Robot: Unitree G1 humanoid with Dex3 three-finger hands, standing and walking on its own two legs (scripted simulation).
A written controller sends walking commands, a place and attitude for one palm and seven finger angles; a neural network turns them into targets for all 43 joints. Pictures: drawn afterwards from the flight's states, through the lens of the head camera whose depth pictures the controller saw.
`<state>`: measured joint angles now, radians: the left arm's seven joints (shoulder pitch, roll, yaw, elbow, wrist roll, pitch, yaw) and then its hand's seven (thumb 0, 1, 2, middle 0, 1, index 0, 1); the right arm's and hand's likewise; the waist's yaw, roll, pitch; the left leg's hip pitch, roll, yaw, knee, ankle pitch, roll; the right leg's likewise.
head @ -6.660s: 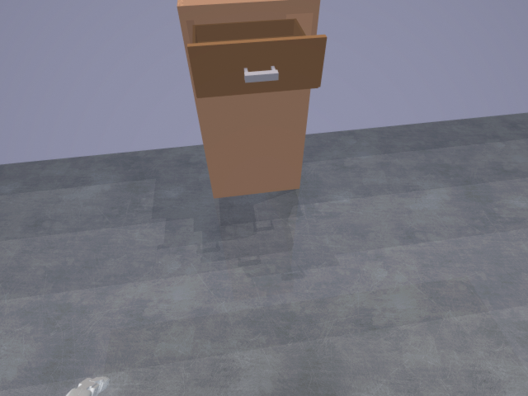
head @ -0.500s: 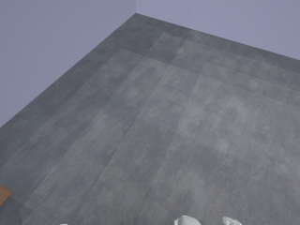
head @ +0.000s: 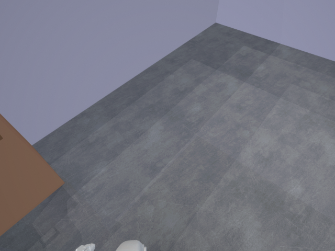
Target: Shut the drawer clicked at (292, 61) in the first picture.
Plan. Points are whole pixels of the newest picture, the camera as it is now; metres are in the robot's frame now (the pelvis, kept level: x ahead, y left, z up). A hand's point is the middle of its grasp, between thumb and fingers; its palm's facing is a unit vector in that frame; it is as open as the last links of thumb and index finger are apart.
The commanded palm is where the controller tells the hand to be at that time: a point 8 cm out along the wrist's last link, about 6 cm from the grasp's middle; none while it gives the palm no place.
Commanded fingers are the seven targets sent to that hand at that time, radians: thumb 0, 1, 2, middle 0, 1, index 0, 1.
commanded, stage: turn to face it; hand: left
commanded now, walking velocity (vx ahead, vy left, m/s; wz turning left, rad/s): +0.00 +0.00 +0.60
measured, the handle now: out of the picture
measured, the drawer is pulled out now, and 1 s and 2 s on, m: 0.19 0.19 0.19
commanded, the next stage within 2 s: take the last steps up to it in 1.44 s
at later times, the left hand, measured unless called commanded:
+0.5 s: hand out of the picture +0.02 +0.30 -0.17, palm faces +0.31 -0.92 -0.25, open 7.4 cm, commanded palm none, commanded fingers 0.00 0.90 0.90 -0.20 -0.30 -0.20 -0.30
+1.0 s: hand out of the picture -0.05 +0.21 -0.14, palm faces +0.56 -0.78 -0.27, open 7.4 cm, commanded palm none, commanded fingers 0.00 0.90 0.90 -0.20 -0.30 -0.20 -0.30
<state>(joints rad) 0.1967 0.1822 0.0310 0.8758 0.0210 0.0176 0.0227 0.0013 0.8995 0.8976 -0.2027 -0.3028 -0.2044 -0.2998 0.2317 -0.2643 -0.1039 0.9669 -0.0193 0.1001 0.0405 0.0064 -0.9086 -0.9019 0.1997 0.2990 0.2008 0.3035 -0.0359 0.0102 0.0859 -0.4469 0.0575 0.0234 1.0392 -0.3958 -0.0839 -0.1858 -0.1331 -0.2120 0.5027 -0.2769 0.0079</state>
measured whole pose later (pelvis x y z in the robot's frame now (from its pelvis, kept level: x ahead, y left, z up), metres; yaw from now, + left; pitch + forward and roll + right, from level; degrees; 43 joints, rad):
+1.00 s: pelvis -0.02 +0.00 +0.00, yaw +35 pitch -2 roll +1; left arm 0.20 0.18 0.03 0.88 0.01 0.02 0.03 0.00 0.90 0.90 -0.20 -0.30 -0.20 -0.30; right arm 0.27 -0.28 -0.11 0.96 -0.02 0.10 0.04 0.01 -0.91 -0.90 0.20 0.30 0.20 0.30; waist -0.05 0.03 0.06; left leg -0.49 0.02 -0.03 1.15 -0.35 -0.08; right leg -0.17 -0.09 -0.15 0.47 -0.26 -0.01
